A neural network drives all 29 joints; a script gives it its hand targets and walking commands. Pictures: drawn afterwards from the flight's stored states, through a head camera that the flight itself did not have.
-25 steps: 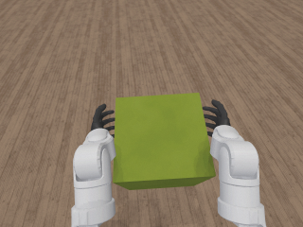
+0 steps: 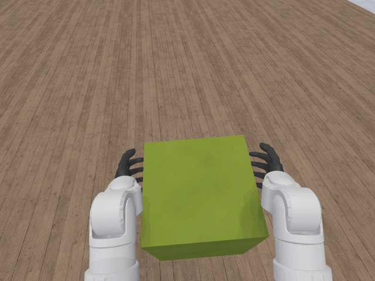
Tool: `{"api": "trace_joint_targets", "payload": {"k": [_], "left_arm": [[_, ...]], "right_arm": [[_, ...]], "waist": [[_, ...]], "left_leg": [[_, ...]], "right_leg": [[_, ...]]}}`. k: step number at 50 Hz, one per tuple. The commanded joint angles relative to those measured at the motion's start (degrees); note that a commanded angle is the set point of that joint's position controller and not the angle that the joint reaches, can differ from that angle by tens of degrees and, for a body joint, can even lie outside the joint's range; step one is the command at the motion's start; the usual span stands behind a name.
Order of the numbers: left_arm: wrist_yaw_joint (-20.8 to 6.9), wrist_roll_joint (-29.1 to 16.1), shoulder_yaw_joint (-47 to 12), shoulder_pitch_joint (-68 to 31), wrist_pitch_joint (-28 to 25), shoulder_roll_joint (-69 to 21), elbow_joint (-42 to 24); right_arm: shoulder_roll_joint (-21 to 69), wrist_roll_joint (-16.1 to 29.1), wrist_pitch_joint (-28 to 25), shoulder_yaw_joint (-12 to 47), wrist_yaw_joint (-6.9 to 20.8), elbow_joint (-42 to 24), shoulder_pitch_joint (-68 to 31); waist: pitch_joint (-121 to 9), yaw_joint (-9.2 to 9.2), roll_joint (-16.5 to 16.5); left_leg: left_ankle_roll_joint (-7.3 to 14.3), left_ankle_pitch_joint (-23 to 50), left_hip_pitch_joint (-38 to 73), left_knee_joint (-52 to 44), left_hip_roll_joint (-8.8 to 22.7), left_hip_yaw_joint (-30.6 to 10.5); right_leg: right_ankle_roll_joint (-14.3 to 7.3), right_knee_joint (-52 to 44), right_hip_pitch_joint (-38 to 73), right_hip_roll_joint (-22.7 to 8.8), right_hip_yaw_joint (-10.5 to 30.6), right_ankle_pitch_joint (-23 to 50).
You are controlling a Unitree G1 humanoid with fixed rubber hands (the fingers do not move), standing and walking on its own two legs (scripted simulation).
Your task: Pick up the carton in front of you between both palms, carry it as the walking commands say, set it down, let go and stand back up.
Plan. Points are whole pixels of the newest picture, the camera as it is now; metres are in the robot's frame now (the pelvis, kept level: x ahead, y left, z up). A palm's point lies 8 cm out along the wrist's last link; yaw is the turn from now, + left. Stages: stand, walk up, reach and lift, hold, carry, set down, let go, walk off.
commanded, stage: carry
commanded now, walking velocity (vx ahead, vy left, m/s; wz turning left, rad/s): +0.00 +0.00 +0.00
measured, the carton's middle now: (198, 203) +0.29 +0.01 -0.01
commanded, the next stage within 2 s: none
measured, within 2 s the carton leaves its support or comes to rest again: neither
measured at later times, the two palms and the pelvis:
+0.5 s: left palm (149, 129) +0.40 +0.12 +0.12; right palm (277, 127) +0.40 -0.17 +0.13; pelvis +0.14 -0.03 +0.01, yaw +1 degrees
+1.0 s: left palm (148, 137) +0.37 +0.12 +0.12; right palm (280, 133) +0.38 -0.17 +0.13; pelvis +0.12 -0.03 +0.01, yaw +1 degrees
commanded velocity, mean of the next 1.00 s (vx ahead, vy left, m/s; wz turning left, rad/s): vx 0.00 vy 0.00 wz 0.00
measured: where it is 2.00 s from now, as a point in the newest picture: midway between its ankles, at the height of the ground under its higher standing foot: outside the picture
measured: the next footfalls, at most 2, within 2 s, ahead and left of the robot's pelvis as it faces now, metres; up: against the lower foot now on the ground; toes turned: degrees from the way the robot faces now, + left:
right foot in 0.20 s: +0.14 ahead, -0.14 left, +0.00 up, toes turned +4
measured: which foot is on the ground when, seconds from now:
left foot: down 0.00-1.00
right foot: up 0.00-0.18, down 0.20-1.00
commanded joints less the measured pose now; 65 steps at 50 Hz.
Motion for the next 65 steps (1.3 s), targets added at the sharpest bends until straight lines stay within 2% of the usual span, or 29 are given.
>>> {"api": "trace_joint_targets", "payload": {"k": [1, 2, 3, 4, 8, 10, 12, 13, 14, 17, 18, 22, 24, 25, 27, 28, 30, 33, 35, 37, 38, 43, 48, 49, 52, 57, 61, 64, 65], "left_arm": [[-13.9, -19.8, -32.0, -23.1, -2.8, -60.0, -8.8], [-14.3, -19.7, -31.6, -22.0, -3.3, -62.6, -6.3], [-14.2, -20.4, -32.7, -22.8, -4.7, -62.3, -11.5], [-14.1, -19.2, -32.8, -20.3, -4.8, -62.5, -9.7], [-13.0, -18.1, -32.3, -16.4, -4.7, -59.8, -9.4], [-12.8, -17.8, -31.3, -15.8, -3.6, -56.3, -9.6], [-12.9, -17.7, -30.4, -18.9, -2.8, -53.7, -10.9], [-12.9, -17.6, -29.7, -17.7, -2.2, -53.2, -9.2], [-12.8, -17.4, -29.4, -18.5, -1.9, -51.9, -8.8], [-12.6, -16.2, -27.0, -14.2, -0.9, -49.9, -2.6], [-12.6, -16.7, -27.3, -16.0, -1.1, -50.8, -4.4], [-12.6, -16.9, -26.6, -17.2, -1.4, -52.2, -2.0], [-12.9, -18.1, -28.4, -20.1, -1.8, -53.4, -5.6], [-12.9, -18.3, -28.1, -19.2, -2.0, -55.1, -4.4], [-12.9, -19.1, -28.8, -21.0, -2.5, -54.9, -6.8], [-12.8, -19.0, -29.0, -20.3, -2.6, -54.9, -7.1], [-12.9, -18.9, -28.9, -19.6, -2.4, -54.9, -6.0], [-12.8, -18.6, -29.2, -19.1, -2.5, -54.1, -6.6], [-12.8, -18.3, -28.8, -19.0, -2.5, -53.4, -7.4], [-12.8, -19.0, -29.2, -20.0, -2.4, -54.6, -8.6], [-12.9, -19.0, -29.4, -19.9, -2.3, -53.8, -8.2], [-12.6, -18.6, -29.6, -19.4, -1.9, -53.4, -8.1], [-12.8, -18.2, -28.5, -18.0, -1.5, -53.1, -6.3], [-13.1, -18.5, -29.5, -19.2, -1.5, -53.1, -6.9], [-14.3, -17.9, -30.2, -18.1, -1.9, -53.6, -4.2], [-17.6, -17.1, -32.0, -20.5, -5.0, -55.6, -0.3], [-20.3, -16.7, -32.9, -22.3, -8.9, -56.8, 4.0], [-21.9, -15.8, -32.8, -22.9, -11.5, -57.6, 6.4], [-22.3, -15.4, -32.6, -22.8, -12.4, -57.4, 6.9]], "right_arm": [[60.0, 17.6, -2.1, 25.4, 12.3, -7.1, -16.7], [61.6, 18.2, -3.0, 26.7, 12.5, -8.5, -20.1], [62.8, 18.8, -3.4, 26.8, 12.9, -9.1, -18.0], [62.5, 18.7, -3.9, 27.3, 13.1, -10.5, -18.5], [58.5, 17.9, -3.6, 28.2, 13.0, -10.3, -13.5], [55.3, 17.7, -2.5, 28.6, 12.5, -10.4, -13.9], [53.7, 16.9, -1.3, 27.9, 12.2, -9.3, -14.4], [52.9, 17.4, -0.8, 28.9, 12.0, -10.6, -15.8], [51.3, 16.8, -0.1, 28.7, 11.8, -9.7, -16.9], [49.6, 16.9, 0.8, 27.1, 11.1, -6.6, -15.4], [51.0, 17.6, 1.0, 27.0, 11.3, -6.8, -16.6], [51.7, 17.0, 0.9, 26.4, 11.2, -4.1, -17.8], [53.7, 17.3, 0.3, 26.5, 11.2, -5.9, -18.2], [54.1, 17.6, 0.0, 26.5, 11.2, -6.7, -18.8], [55.2, 17.5, -0.3, 26.1, 11.2, -5.3, -17.6], [55.4, 17.9, -0.5, 26.7, 11.1, -6.3, -17.9], [54.3, 17.5, -0.8, 26.3, 11.0, -6.8, -17.9], [53.9, 17.3, -0.7, 26.2, 11.2, -6.0, -16.6], [53.6, 17.3, -0.5, 26.7, 11.1, -7.0, -17.2], [54.1, 18.0, -0.7, 26.9, 11.2, -8.3, -17.9], [53.9, 17.5, -0.4, 26.6, 11.3, -6.7, -16.9], [52.8, 17.2, -0.2, 26.0, 11.3, -7.1, -16.2], [53.0, 17.6, 0.3, 26.9, 11.3, -7.6, -17.3], [52.6, 16.7, 0.3, 26.4, 11.6, -5.9, -15.9], [53.4, 16.6, -0.2, 27.8, 12.9, -4.6, -15.9], [55.8, 16.5, -3.4, 30.3, 16.4, -0.4, -18.6], [56.7, 15.4, -7.2, 31.1, 18.8, 3.8, -20.3], [57.1, 14.8, -9.9, 29.9, 20.7, 6.8, -20.1], [57.6, 14.4, -11.0, 30.4, 21.2, 8.0, -19.8]], "waist": [[-22.1, -0.65, 8.0], [-21.0, -0.34, 7.6], [-22.0, -0.29, 8.2], [-22.2, -0.34, 11.7], [-22.7, -0.47, 11.0], [-19.6, -0.53, 7.0], [-17.4, -1.26, 1.4], [-16.8, -0.74, -1.4], [-12.9, -0.77, -2.5], [-13.8, -0.38, -0.5], [-15.9, -0.46, 1.1], [-15.0, -0.24, -1.3], [-16.5, -0.28, 1.5], [-17.8, -0.08, 0.1], [-18.5, -0.36, 2.0], [-18.5, -0.07, 0.3], [-17.3, -0.27, 1.3], [-17.4, -0.17, 3.0], [-16.0, -0.29, 0.6], [-15.0, -0.11, 3.4], [-15.0, -0.06, 1.6], [-14.4, 0.11, 3.2], [-12.8, -0.21, 1.4], [-12.3, -0.01, 3.4], [-10.5, -0.11, 0.5], [-10.8, 0.07, 4.0], [-10.8, -0.14, 1.4], [-10.7, 0.0, 4.1], [-11.5, -0.26, 2.4]], "left_leg": [[4.1, 30.0, 32.2, -10.9, 16.7, -18.6], [2.6, 28.0, 28.9, -11.5, 14.5, -14.3], [2.5, 25.7, 27.7, -12.3, 14.0, -12.8], [2.5, 22.4, 26.3, -13.2, 14.6, -11.3], [1.8, 15.8, 22.8, -8.5, 12.2, -7.1], [-1.2, 8.3, 17.2, -5.9, 10.2, -5.7], [-4.6, 1.2, 14.0, -5.3, 7.0, -6.1], [-4.6, -2.2, 15.3, -5.7, 6.2, -6.3], [-5.0, 0.5, 15.1, -3.8, 7.0, -6.1], [-5.2, 12.1, 15.3, 0.6, 7.2, -6.0], [-5.6, 13.6, 15.9, 1.1, 6.6, -6.0], [-6.1, 15.9, 15.6, 2.5, 6.0, -5.8], [-5.8, 13.8, 16.4, 2.8, 5.9, -5.7], [-5.8, 14.6, 16.8, 2.7, 5.9, -5.8], [-5.5, 15.9, 17.9, 3.2, 5.7, -5.9], [-5.2, 15.2, 18.3, 3.2, 5.8, -6.3], [-5.4, 16.5, 17.4, 3.5, 6.0, -6.1], [-5.4, 12.1, 17.5, 1.8, 6.6, -6.4], [-5.3, 11.0, 17.1, 1.1, 6.7, -6.8], [-5.1, 9.9, 16.3, 0.8, 7.0, -6.9], [-4.9, 7.8, 16.9, -0.2, 7.0, -6.8], [-4.6, 7.4, 16.7, -0.5, 7.1, -6.9], [-4.6, 3.6, 15.9, -2.0, 7.3, -7.6], [-4.4, 1.8, 15.7, -2.2, 7.4, -7.7], [-4.5, 0.5, 13.9, -3.5, 7.3, -8.0], [-4.1, -2.9, 13.2, -4.4, 7.2, -8.2], [-3.9, -4.5, 12.8, -5.1, 7.6, -8.5], [-4.1, -4.3, 13.4, -5.2, 7.2, -7.9], [-4.2, -3.6, 13.6, -5.3, 7.3, -8.6]], "right_leg": [[-1.3, 0.6, -13.9, -1.4, 4.0, 0.5], [-1.0, -6.0, -11.1, -0.8, 3.0, 1.2], [-0.9, -10.1, -8.2, 0.4, 1.7, 2.2], [-1.3, -13.2, -6.2, 0.1, 0.9, 3.7], [-1.8, -24.7, -0.4, 1.1, -3.0, 16.8], [-1.0, -33.9, 5.0, -2.0, -2.3, 27.9], [-2.8, -28.5, 5.8, -8.8, 3.2, 39.7], [-3.3, -28.3, 3.3, -7.7, 2.6, 35.6], [-2.5, -28.7, 1.9, -7.7, 2.3, 38.6], [-2.5, -26.1, 3.0, -6.6, 1.5, 48.5], [-3.0, -24.3, 4.8, -6.5, 1.0, 51.2], [-3.5, -22.6, 3.9, -5.9, 0.8, 57.9], [-3.6, -22.6, 4.6, -6.3, 1.0, 55.9], [-3.6, -22.3, 5.0, -6.1, 0.9, 55.3], [-3.5, -22.0, 4.6, -5.7, 0.7, 54.1], [-3.6, -21.6, 4.1, -5.7, 0.5, 53.4], [-3.6, -21.5, 4.4, -5.4, 0.5, 53.1], [-3.4, -22.5, 4.3, -5.2, 0.3, 44.6], [-3.4, -23.0, 2.7, -5.0, -0.1, 41.7], [-3.4, -23.7, 3.2, -5.2, 0.4, 40.0], [-3.2, -24.2, 2.5, -5.3, 0.2, 38.1], [-3.6, -25.0, 2.4, -5.4, 1.1, 36.3], [-3.7, -26.2, 0.4, -4.8, 0.9, 31.3], [-3.7, -27.1, 0.6, -5.2, 1.3, 29.6], [-3.5, -26.7, -0.5, -4.8, 0.8, 28.8], [-3.6, -28.1, -1.0, -4.9, 1.2, 24.4], [-3.6, -28.7, -0.8, -5.0, 1.2, 23.3], [-3.6, -29.0, -1.9, -5.0, 1.6, 23.0], [-3.7, -28.6, -1.3, -4.8, 1.1, 22.0]]}}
